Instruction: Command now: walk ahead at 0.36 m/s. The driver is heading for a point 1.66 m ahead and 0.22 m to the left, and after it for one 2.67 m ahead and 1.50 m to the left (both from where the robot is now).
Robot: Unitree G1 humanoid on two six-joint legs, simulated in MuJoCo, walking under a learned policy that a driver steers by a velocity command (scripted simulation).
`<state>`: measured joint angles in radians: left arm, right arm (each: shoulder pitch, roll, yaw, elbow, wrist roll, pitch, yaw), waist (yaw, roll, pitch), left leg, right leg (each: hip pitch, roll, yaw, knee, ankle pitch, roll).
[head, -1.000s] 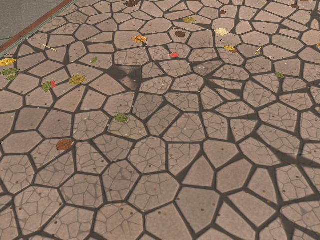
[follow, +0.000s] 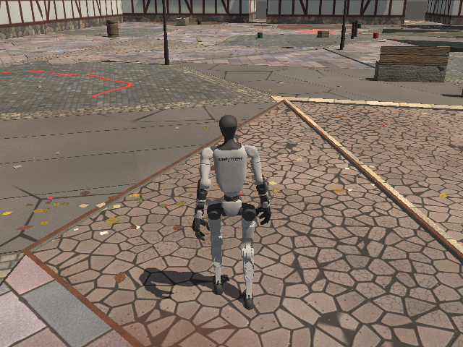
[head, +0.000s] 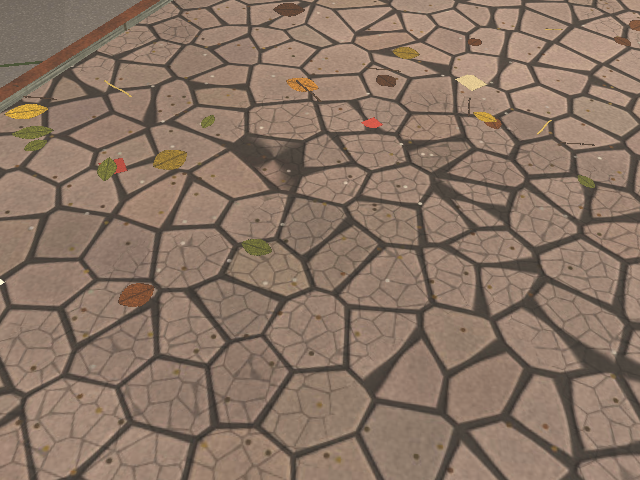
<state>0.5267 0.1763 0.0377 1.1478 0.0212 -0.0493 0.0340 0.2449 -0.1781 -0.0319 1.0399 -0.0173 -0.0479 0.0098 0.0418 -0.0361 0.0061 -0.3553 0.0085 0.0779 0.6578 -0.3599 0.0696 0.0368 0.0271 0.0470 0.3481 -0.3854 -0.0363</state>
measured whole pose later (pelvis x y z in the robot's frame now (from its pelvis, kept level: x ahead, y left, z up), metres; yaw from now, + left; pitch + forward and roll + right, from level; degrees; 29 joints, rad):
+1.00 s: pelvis +0.52 +0.03 +0.00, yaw +0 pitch +1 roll -1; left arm 0.49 0.15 0.02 1.09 0.02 -0.11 0.01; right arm 0.03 -0.17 -0.03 0.90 -0.02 -0.04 0.03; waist 0.07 0.03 0.06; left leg -0.60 0.07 0.08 0.63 -0.02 0.06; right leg 0.10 0.09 -0.08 0.17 -0.29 -0.09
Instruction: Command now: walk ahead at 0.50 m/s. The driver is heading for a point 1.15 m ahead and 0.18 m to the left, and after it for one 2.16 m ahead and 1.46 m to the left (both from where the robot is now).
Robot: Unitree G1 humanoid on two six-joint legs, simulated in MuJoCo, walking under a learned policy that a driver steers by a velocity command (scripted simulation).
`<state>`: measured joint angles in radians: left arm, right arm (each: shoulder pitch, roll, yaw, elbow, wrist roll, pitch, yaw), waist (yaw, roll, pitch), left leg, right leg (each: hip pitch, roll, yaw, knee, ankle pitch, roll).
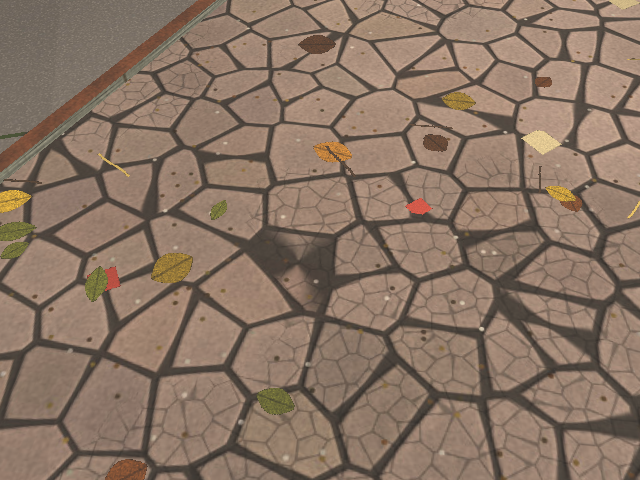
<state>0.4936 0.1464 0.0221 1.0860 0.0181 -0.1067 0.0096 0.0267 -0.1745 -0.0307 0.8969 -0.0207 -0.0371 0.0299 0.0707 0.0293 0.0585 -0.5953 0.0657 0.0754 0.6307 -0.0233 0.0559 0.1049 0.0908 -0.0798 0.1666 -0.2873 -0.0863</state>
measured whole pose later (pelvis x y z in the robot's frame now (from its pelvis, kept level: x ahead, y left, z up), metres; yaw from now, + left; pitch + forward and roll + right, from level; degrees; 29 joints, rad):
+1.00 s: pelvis +0.39 +0.02 +0.01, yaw +0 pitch +1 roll +0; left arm 0.37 0.20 0.06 1.05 0.01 -0.04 0.01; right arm 0.24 -0.17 -0.04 1.01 -0.03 -0.02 0.01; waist 0.02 -0.02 -0.04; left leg -0.36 0.04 0.06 0.68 -0.35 0.04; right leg -0.19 0.04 -0.08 0.27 -0.10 -0.09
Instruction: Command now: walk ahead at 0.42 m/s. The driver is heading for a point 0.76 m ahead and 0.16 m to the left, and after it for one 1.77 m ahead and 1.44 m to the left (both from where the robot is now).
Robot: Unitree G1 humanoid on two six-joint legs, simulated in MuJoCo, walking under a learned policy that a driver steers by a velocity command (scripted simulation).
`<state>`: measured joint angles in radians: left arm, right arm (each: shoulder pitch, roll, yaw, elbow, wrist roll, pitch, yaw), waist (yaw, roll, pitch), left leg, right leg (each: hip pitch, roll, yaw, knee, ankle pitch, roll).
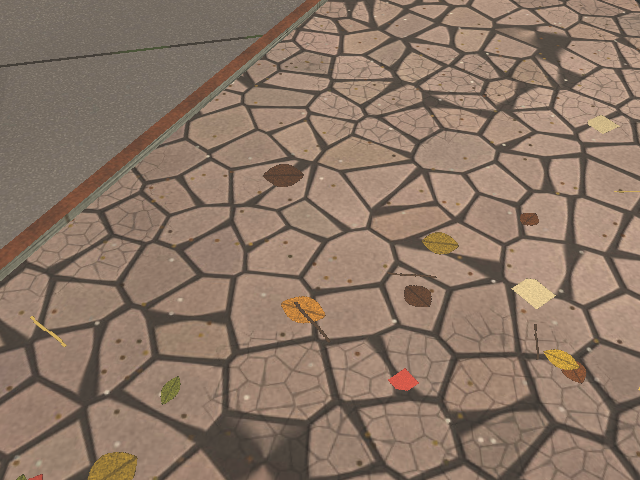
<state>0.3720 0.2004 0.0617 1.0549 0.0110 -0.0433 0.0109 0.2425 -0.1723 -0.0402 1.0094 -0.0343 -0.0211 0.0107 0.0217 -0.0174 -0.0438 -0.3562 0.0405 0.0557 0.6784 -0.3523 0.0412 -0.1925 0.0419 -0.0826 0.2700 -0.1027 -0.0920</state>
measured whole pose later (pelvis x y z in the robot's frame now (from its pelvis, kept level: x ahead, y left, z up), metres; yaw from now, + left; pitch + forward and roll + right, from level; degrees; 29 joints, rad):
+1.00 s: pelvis +0.45 -0.01 -0.01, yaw +4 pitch +0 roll -1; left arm 0.44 0.17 0.03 1.06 0.02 -0.11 0.01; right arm 0.08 -0.19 -0.04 0.91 -0.02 -0.03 0.04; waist 0.04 0.03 0.05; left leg -0.63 0.07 0.06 0.69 0.01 0.07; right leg 0.10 0.09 -0.15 0.16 -0.27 -0.08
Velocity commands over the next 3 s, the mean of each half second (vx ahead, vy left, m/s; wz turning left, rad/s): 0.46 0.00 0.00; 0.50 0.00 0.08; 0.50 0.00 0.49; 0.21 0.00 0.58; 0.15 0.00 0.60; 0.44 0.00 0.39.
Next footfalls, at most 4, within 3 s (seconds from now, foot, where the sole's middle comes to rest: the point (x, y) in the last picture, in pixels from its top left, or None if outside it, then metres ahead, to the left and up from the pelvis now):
0.10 left None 0.06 0.12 -0.79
0.56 right None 0.38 -0.08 -0.79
1.12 left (298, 427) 0.68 0.08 -0.79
1.66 right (325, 303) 1.03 0.03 -0.79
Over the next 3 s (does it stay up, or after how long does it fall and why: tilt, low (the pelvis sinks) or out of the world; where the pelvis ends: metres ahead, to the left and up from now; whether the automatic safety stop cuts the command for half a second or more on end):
stays up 1.01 0.29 -0.02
